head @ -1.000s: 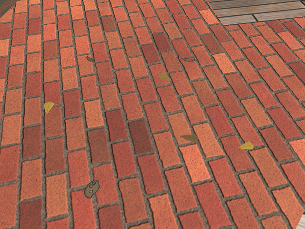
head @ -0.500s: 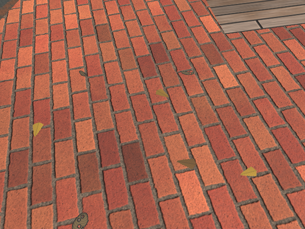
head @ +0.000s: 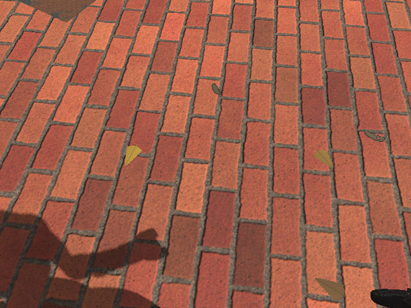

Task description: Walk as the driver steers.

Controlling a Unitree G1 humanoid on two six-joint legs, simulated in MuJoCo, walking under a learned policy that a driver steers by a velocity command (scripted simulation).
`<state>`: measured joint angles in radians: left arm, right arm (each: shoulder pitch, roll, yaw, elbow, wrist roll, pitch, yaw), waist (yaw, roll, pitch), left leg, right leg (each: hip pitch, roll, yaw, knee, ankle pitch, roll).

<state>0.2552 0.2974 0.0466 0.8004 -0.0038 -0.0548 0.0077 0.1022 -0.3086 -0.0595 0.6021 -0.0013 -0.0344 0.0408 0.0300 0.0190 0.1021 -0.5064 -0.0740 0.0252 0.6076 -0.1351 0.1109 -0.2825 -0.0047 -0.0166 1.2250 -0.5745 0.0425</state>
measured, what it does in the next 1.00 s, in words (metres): walks ahead: right foot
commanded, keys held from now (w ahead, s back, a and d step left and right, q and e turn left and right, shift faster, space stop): q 0.32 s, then e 0.68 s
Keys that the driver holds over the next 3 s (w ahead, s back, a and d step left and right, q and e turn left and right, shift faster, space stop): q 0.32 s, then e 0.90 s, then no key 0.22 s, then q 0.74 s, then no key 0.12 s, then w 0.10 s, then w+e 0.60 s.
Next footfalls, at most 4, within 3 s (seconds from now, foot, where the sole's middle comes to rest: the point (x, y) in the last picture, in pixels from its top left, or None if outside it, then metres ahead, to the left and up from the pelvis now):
0.40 right None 0.21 -0.16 -0.75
1.04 right None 0.16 -0.19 -0.75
1.48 left None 0.18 0.04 -0.75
2.12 left None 0.14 0.07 -0.75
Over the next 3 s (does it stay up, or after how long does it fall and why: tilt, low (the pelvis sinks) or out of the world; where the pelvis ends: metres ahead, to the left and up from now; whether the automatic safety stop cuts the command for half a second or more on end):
stays up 0.30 -0.05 0.03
